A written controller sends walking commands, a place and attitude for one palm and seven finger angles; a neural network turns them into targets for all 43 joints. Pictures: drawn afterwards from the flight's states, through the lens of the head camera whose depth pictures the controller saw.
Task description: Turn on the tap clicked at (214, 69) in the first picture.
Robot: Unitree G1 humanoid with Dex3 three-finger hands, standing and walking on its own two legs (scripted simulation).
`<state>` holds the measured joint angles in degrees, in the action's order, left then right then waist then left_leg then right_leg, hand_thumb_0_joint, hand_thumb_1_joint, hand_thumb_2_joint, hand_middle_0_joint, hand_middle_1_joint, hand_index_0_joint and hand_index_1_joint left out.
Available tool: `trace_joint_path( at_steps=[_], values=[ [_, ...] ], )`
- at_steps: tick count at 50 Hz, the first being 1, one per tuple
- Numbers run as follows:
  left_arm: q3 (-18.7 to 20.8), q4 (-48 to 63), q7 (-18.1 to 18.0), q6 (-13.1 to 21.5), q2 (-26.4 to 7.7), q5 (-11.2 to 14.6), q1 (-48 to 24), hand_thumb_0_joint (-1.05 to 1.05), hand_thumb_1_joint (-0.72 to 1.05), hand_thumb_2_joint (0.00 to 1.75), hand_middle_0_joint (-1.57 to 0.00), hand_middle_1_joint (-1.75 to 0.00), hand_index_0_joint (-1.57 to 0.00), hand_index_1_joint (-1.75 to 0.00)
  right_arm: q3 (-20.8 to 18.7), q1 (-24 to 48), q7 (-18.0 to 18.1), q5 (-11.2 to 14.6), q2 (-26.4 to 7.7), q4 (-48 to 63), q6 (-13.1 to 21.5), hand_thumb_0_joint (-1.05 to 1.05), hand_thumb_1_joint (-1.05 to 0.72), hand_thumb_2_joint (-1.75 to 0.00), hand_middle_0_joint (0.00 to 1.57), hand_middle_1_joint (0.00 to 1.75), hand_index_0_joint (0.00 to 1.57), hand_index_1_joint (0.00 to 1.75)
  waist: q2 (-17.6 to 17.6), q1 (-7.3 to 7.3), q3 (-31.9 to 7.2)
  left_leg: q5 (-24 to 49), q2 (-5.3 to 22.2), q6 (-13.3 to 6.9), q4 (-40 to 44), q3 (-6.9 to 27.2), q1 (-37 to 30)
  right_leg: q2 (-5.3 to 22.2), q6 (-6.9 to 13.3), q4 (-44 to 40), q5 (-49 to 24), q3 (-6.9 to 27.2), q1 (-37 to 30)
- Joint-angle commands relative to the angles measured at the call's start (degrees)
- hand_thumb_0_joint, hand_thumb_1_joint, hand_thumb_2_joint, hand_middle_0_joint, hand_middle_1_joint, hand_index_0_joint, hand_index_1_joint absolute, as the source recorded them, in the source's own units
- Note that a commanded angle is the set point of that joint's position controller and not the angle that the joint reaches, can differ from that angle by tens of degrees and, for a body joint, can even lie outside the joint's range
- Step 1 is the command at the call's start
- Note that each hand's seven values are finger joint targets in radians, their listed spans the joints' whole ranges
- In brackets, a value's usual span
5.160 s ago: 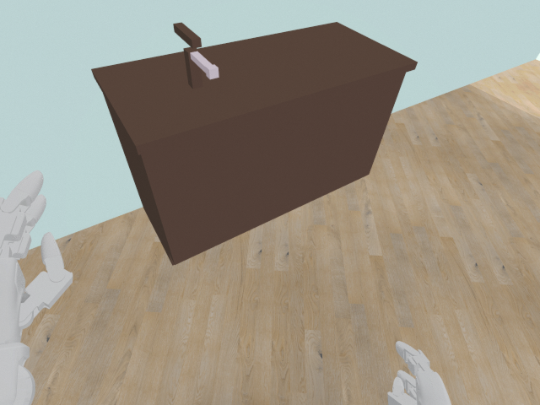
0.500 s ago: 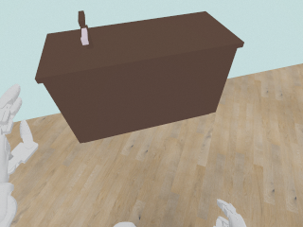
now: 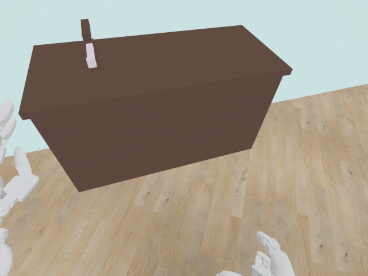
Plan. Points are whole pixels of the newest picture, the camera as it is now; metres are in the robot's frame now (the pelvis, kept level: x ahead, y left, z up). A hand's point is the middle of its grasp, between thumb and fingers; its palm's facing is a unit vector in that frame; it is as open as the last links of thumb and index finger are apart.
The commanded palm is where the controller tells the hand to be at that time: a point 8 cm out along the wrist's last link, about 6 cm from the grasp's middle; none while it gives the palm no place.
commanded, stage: take the last steps up to it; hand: left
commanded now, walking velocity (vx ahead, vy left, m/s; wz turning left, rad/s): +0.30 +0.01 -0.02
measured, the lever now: (91, 62) +0.75 +0.37 +0.05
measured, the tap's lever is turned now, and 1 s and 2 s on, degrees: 0 0 0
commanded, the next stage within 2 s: come to a stop and stand still in 1.34 s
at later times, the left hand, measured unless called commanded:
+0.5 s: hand (87, 132) +0.32 +0.20 +0.17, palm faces +0.36 -0.81 -0.45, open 7.4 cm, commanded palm +0.26 +0.25 +0.18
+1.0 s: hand (97, 93) +0.43 +0.22 +0.18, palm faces +0.42 -0.76 -0.49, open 7.4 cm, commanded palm +0.38 +0.25 +0.18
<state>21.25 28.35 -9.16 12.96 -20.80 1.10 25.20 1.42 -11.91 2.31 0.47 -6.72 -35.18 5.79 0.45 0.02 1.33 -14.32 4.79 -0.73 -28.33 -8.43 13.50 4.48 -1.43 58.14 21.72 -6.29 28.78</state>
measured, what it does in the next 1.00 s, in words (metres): walks ahead: right foot, then left foot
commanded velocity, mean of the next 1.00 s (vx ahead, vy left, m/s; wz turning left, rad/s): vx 0.29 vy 0.04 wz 0.01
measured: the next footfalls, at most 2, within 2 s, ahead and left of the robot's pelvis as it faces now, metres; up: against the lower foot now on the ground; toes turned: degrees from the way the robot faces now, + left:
right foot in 0.18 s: +0.12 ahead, -0.12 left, +0.00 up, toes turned -10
left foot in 0.60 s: +0.23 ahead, +0.11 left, +0.00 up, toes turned +9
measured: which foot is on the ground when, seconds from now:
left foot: down 0.00-0.18, up 0.20-0.58, down 0.60-1.00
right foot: up 0.00-0.16, down 0.18-0.62, up 0.64-0.98, down 1.00-1.00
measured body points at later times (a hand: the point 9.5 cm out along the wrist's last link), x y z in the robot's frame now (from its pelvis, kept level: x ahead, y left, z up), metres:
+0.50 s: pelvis +0.10 -0.03 +0.00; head +0.15 -0.03 +0.45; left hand +0.29 +0.24 +0.20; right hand +0.26 -0.30 -0.09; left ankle +0.17 +0.12 -0.70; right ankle +0.09 -0.11 -0.74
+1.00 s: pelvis +0.22 -0.03 -0.01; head +0.25 -0.04 +0.44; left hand +0.40 +0.26 +0.20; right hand +0.38 -0.22 -0.11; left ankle +0.19 +0.10 -0.74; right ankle +0.25 -0.13 -0.74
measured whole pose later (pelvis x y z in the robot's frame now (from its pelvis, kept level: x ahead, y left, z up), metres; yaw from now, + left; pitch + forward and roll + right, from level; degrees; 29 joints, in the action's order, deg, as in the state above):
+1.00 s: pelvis +0.22 -0.03 -0.01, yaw +0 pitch +1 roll +0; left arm 22.4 29.8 -9.2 12.5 -23.2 1.5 27.9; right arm 2.5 -12.5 2.9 0.1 -7.1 -35.3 5.5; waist -1.5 -2.0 2.8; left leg -18.4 5.3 1.4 -31.8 -7.9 13.4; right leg 2.9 -1.1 30.8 15.9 -9.6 18.2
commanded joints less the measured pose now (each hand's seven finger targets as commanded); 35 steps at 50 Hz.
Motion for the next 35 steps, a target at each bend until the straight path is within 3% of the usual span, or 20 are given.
trace_joint_path(
  at_steps=[1,5,7,8,9,10,11,12,14,17,20,23,25,28,29,30,31,32,33,35],
  values=[
    [4.3,15.2,-0.2,3.5,-8.4,-0.3,-1.7,0.00,0.90,0.90,-0.20,-0.30,-0.20,-0.30,-3.9,3.9,0.9,-0.5,-10.8,7.5,3.3,0.00,-0.90,-0.90,0.20,0.30,0.20,0.30,-13.5,0.34,-4.3,8.8,12.6,-7.9,13.6,8.6,-2.3,-0.4,-0.6,-11.2,-2.5,-2.2,-2.9],
    [6.4,12.3,-0.6,2.7,-9.9,-0.2,-2.2,0.00,0.90,0.90,-0.20,-0.30,-0.20,-0.30,-3.4,4.9,1.5,-0.7,-10.1,7.2,3.1,0.00,-0.90,-0.90,0.20,0.30,0.20,0.30,-11.3,-0.27,-5.9,6.6,12.1,-6.0,8.2,6.6,-3.6,-2.8,-0.3,-24.5,-4.1,-5.1,-11.1],
    [6.0,10.4,-0.9,2.0,-9.4,-0.3,-2.8,0.00,0.90,0.90,-0.20,-0.30,-0.20,-0.30,-3.4,5.0,1.7,-0.3,-9.7,7.2,2.2,0.00,-0.90,-0.90,0.20,0.30,0.20,0.30,-7.1,-0.35,-8.1,3.2,8.8,-3.9,-1.9,3.1,-0.5,-3.1,0.8,-32.3,-6.8,-4.4,-20.2],
    [6.4,9.4,-0.9,1.7,-10.4,-0.5,-3.1,0.00,0.90,0.90,-0.20,-0.30,-0.20,-0.30,-3.4,4.9,1.6,-0.1,-9.0,6.9,1.7,0.00,-0.90,-0.90,0.20,0.30,0.20,0.30,1.2,-0.50,-9.3,0.0,5.8,-2.8,-14.4,0.5,5.1,3.3,3.7,-35.4,-7.3,4.9,-25.1],
    [7.4,8.4,-1.0,1.4,-12.1,-0.7,-3.4,0.00,0.90,0.90,-0.20,-0.30,-0.20,-0.30,-3.1,5.0,1.5,-0.1,-7.9,7.5,1.2,0.00,-0.90,-0.90,0.20,0.30,0.20,0.30,15.7,-0.24,-9.5,-13.3,-1.8,-0.2,-29.1,-1.0,19.6,15.4,9.8,-40.1,-11.7,27.0,-32.4],
    [8.5,8.8,-1.2,1.4,-12.9,0.0,-4.4,0.00,0.90,0.90,-0.20,-0.30,-0.20,-0.30,-3.1,6.9,1.3,-0.3,-9.0,7.9,1.3,0.00,-0.90,-0.90,0.20,0.30,0.20,0.30,16.0,-1.16,-7.6,-18.3,-2.5,1.0,-39.7,4.7,26.5,21.8,13.5,-42.7,-14.9,34.6,-32.6],
    [7.5,9.7,-0.7,2.0,-11.5,0.5,-6.2,0.00,0.90,0.90,-0.20,-0.30,-0.20,-0.30,-4.0,5.4,0.8,-0.1,-9.6,6.5,1.4,0.00,-0.90,-0.90,0.20,0.30,0.20,0.30,12.9,-0.15,-8.7,-13.7,-0.7,1.4,-43.7,9.4,25.9,20.4,12.4,-42.9,-10.5,31.3,-31.0],
    [7.8,8.9,-0.3,2.0,-11.4,0.5,-5.2,0.00,0.90,0.90,-0.20,-0.30,-0.20,-0.30,-4.0,6.1,0.4,0.0,-9.9,6.2,0.9,0.00,-0.90,-0.90,0.20,0.30,0.20,0.30,9.5,0.06,-7.6,-11.2,0.6,1.7,-45.1,10.2,27.3,19.4,12.0,-42.1,-8.6,28.5,-29.8],
    [8.3,8.7,-0.5,3.0,-11.0,0.2,1.1,0.00,0.90,0.90,-0.20,-0.30,-0.20,-0.30,-3.5,7.3,0.7,-0.1,-9.7,5.8,-0.3,0.00,-0.90,-0.90,0.20,0.30,0.20,0.30,4.0,-0.26,-5.5,-7.0,1.5,2.6,-44.2,9.2,27.5,16.4,11.4,-40.8,-18.7,18.9,-27.1],
    [7.8,13.6,-0.7,4.3,-10.6,0.3,0.9,0.00,0.90,0.90,-0.20,-0.30,-0.20,-0.30,-3.7,7.5,0.7,-0.3,-9.8,6.6,-1.2,0.00,-0.90,-0.90,0.20,0.30,0.20,0.30,2.3,0.56,-6.0,-4.4,2.1,2.8,-34.9,7.0,24.3,14.7,10.5,-40.6,-25.9,9.7,-25.3],
    [8.8,15.5,-1.3,4.5,-11.3,0.5,2.4,0.00,0.90,0.90,-0.20,-0.30,-0.20,-0.30,-4.1,6.0,0.8,-0.5,-9.9,8.1,-0.7,0.00,-0.90,-0.90,0.20,0.30,0.20,0.30,4.8,-0.55,-6.7,-2.0,1.3,2.0,-20.1,2.7,17.9,12.9,10.5,-40.2,-26.4,7.4,-24.2],
    [9.0,16.3,-2.2,3.8,-11.1,0.8,3.5,0.00,0.90,0.90,-0.20,-0.30,-0.20,-0.30,-4.5,5.5,1.3,-0.5,-9.6,9.5,0.1,0.00,-0.90,-0.90,0.20,0.30,0.20,0.30,5.8,-1.72,-8.1,-2.0,-0.7,1.3,-11.9,-0.3,13.9,12.9,10.5,-38.6,-27.0,8.3,-26.8],
    [8.3,15.4,-2.5,3.3,-10.5,0.9,2.1,0.00,0.90,0.90,-0.20,-0.30,-0.20,-0.30,-4.7,4.3,1.5,-0.4,-10.0,9.7,0.3,0.00,-0.90,-0.90,0.20,0.30,0.20,0.30,6.7,-1.31,-7.2,0.2,-1.2,1.1,-7.7,-1.3,10.3,12.7,9.9,-38.0,-22.7,7.9,-25.3],
    [6.6,15.3,-2.6,3.0,-9.6,0.8,-1.0,0.00,0.90,0.90,-0.20,-0.30,-0.20,-0.30,-5.5,3.1,2.3,-0.3,-11.0,9.8,0.3,0.00,-0.90,-0.90,0.20,0.30,0.20,0.30,3.0,0.00,-7.8,4.8,-1.8,0.4,2.1,-1.9,-1.5,9.1,6.8,-29.1,-18.0,4.9,-21.6],
    [6.4,14.8,-2.4,3.3,-9.6,0.7,-2.0,0.00,0.90,0.90,-0.20,-0.30,-0.20,-0.30,-5.9,2.5,2.6,-0.2,-11.9,9.9,0.3,0.00,-0.90,-0.90,0.20,0.30,0.20,0.30,-2.9,0.93,-8.4,5.4,0.4,-1.3,4.1,2.1,-8.9,6.8,4.9,-20.9,-16.9,3.6,-15.7],
    [6.2,15.0,-2.4,3.7,-9.1,0.7,-2.8,0.00,0.90,0.90,-0.20,-0.30,-0.20,-0.30,-6.0,2.7,2.5,-0.2,-13.2,10.1,0.0,0.00,-0.90,-0.90,0.20,0.30,0.20,0.30,-14.9,1.19,-9.7,8.4,10.1,-5.9,7.2,17.2,-14.8,0.8,2.0,-9.2,-4.2,-0.5,-6.2],
    [5.7,14.7,-2.3,4.3,-9.3,0.5,-3.5,0.00,0.90,0.90,-0.20,-0.30,-0.20,-0.30,-5.5,3.1,2.1,-0.1,-12.3,10.8,0.2,0.00,-0.90,-0.90,0.20,0.30,0.20,0.30,-18.9,0.57,-8.9,15.5,18.6,-11.5,10.4,30.4,-17.4,-2.8,1.4,1.9,13.9,0.8,2.8],
    [5.9,10.5,-1.8,4.2,-10.6,0.1,-3.8,0.00,0.90,0.90,-0.20,-0.30,-0.20,-0.30,-4.6,4.1,2.0,-0.3,-11.3,10.2,0.8,0.00,-0.90,-0.90,0.20,0.30,0.20,0.30,-15.4,0.85,-5.4,12.5,20.3,-13.3,12.2,33.9,-13.5,-2.4,1.7,9.1,13.3,4.4,6.2],
    [6.2,12.2,-1.4,4.1,-11.8,0.0,-6.2,0.00,0.90,0.90,-0.20,-0.30,-0.20,-0.30,-3.9,5.3,2.0,-0.8,-10.9,9.3,0.9,0.00,-0.90,-0.90,0.20,0.30,0.20,0.30,-13.1,0.90,-4.7,9.8,20.2,-13.5,12.6,32.4,-10.1,0.0,1.3,12.0,11.0,6.0,7.3],
    [5.5,14.6,-1.0,4.1,-10.2,-0.1,-5.8,0.00,0.90,0.90,-0.20,-0.30,-0.20,-0.30,-4.8,4.3,1.4,0.0,-11.3,8.0,1.2,0.00,-0.90,-0.90,0.20,0.30,0.20,0.30,-9.9,0.67,-4.0,8.0,16.8,-12.6,11.8,23.3,-8.5,1.3,0.7,11.4,5.5,5.9,9.4]
  ],
)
